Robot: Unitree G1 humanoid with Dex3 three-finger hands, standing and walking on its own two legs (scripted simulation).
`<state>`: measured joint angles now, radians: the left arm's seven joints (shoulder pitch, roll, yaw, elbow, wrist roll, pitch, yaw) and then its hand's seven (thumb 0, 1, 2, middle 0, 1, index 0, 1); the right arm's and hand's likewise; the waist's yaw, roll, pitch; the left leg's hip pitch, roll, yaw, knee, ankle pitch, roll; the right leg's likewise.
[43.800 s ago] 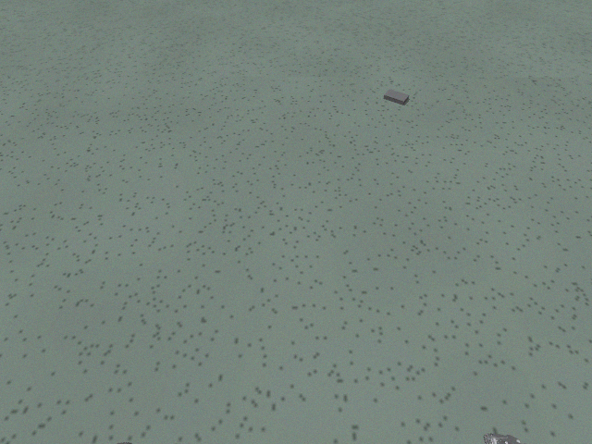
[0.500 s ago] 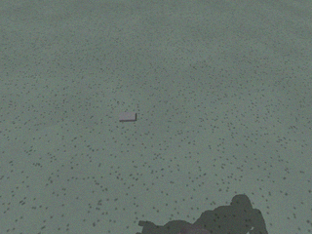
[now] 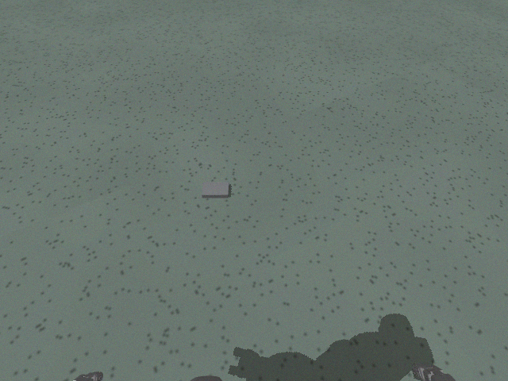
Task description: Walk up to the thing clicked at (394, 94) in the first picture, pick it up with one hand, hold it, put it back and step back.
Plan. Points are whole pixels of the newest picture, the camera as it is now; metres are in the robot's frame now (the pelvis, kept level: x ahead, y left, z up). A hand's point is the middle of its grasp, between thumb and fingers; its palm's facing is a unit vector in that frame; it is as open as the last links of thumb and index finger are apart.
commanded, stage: step back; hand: left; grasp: from above
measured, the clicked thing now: (215, 190) +1.03 +0.20 -0.76
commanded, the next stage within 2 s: stand in 0.16 s
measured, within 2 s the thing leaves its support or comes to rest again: neither
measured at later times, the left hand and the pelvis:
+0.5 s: hand out of the picture +0.10 +0.25 -0.14, palm faces -0.03 -0.94 -0.33, open 7.4 cm; pelvis +0.00 +0.00 +0.02, yaw -1 degrees
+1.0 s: hand out of the picture +0.08 +0.25 -0.14, palm faces -0.05 -0.94 -0.34, open 7.4 cm; pelvis +0.00 +0.00 +0.02, yaw -1 degrees
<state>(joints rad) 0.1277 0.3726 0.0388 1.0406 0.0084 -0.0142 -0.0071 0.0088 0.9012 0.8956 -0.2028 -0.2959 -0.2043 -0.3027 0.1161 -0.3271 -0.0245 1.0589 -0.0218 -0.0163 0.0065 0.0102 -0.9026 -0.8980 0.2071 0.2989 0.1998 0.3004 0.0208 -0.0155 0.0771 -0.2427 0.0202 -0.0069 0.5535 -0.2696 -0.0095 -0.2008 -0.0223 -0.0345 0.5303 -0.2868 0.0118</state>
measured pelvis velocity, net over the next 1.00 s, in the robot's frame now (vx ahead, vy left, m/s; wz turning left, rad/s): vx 0.00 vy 0.00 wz -0.01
